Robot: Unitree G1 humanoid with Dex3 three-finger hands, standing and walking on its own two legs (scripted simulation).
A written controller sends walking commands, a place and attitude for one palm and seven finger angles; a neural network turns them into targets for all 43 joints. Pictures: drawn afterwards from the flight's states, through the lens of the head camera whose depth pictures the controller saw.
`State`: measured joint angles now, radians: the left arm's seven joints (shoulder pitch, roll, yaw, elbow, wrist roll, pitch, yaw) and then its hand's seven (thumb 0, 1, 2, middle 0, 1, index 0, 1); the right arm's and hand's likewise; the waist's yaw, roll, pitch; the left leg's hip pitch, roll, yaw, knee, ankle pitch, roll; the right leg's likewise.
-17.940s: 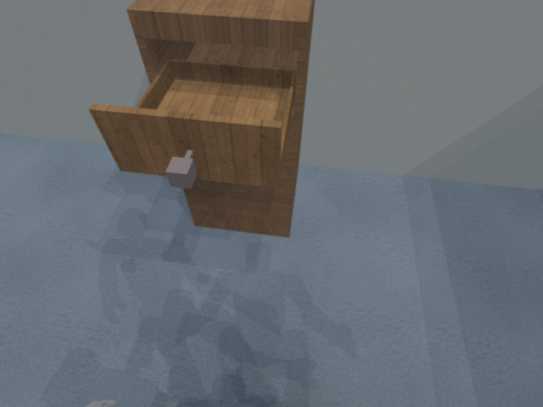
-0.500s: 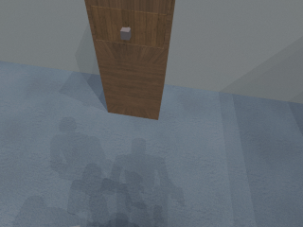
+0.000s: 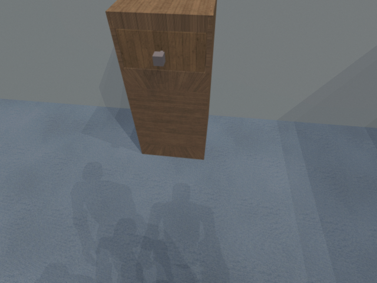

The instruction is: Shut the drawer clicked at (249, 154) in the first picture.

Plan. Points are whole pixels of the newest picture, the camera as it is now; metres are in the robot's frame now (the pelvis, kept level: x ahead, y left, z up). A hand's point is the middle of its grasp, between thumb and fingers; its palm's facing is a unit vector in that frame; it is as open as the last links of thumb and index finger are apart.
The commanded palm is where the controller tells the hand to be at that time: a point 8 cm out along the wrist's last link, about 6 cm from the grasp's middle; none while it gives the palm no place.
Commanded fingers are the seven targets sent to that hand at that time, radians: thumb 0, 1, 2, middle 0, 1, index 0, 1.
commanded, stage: let the arm hang, fingers relaxed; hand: left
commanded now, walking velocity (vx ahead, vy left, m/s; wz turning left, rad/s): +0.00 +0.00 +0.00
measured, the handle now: (160, 56) +0.99 +0.18 -0.01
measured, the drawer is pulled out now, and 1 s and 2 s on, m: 0.00 0.00 0.00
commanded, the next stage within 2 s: look to check the result in 0.28 s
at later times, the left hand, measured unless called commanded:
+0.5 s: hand out of the picture +0.00 +0.17 -0.18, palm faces +0.02 -0.99 -0.17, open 7.4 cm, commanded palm none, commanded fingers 0.00 0.90 0.90 -0.20 -0.30 -0.20 -0.30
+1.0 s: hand out of the picture +0.04 +0.19 -0.17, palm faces +0.01 -0.98 -0.21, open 7.4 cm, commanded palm none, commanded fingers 0.00 0.90 0.90 -0.20 -0.30 -0.20 -0.30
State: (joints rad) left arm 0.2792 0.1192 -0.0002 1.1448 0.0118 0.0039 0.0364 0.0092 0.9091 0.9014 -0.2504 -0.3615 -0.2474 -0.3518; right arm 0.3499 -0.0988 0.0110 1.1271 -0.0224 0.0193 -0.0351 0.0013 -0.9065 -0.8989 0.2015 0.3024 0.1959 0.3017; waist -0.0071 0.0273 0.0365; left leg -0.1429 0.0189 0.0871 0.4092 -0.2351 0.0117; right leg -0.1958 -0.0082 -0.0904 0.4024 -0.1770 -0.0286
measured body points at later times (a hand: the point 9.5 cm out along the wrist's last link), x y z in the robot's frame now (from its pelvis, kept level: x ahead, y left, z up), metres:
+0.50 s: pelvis +0.01 +0.01 +0.00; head +0.03 +0.01 +0.45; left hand +0.00 +0.22 -0.16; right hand -0.02 -0.19 -0.17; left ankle -0.01 +0.11 -0.74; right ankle +0.03 -0.10 -0.74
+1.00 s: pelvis +0.03 +0.01 +0.00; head +0.05 +0.00 +0.45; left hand +0.04 +0.24 -0.16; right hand +0.02 -0.21 -0.16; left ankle -0.01 +0.11 -0.74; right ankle +0.03 -0.10 -0.74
